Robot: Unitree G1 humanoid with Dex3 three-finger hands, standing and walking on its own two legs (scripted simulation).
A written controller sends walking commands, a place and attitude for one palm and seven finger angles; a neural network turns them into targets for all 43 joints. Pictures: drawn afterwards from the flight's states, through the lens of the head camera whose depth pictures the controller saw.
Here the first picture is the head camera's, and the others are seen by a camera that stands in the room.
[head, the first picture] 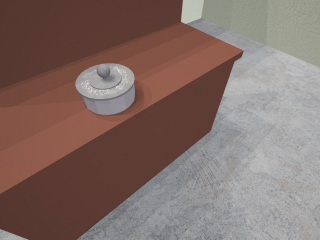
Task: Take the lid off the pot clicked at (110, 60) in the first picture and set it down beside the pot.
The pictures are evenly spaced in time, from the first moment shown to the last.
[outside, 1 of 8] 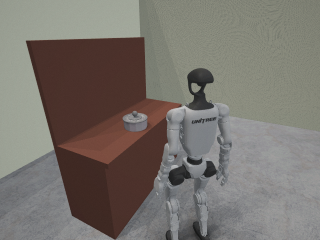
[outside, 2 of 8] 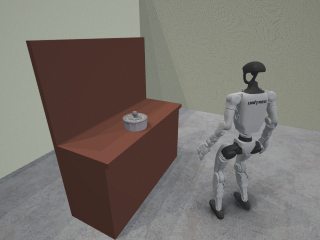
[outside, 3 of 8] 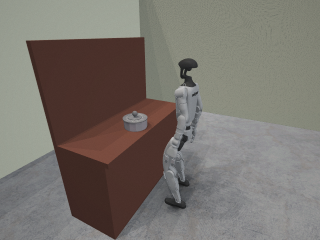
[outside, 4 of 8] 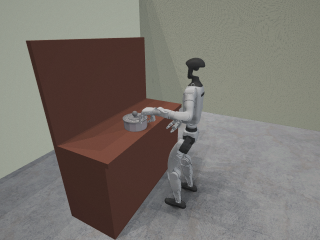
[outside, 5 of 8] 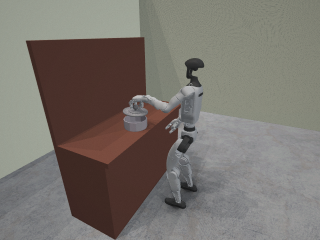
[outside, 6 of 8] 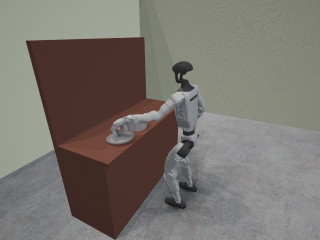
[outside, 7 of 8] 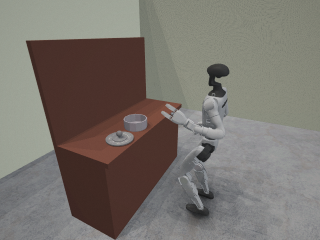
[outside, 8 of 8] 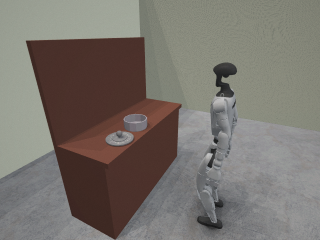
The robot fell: no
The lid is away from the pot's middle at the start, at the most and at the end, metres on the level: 0.00 0.25 0.24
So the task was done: yes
